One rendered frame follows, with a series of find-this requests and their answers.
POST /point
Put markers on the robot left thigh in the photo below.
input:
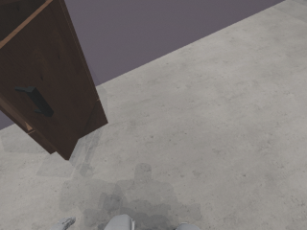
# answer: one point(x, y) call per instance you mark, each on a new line
point(121, 222)

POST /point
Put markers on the left robot hand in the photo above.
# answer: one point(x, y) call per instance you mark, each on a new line
point(63, 223)

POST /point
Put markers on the handle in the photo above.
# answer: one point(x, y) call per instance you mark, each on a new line
point(37, 98)

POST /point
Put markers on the cupboard door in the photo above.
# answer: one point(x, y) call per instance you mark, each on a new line
point(41, 52)

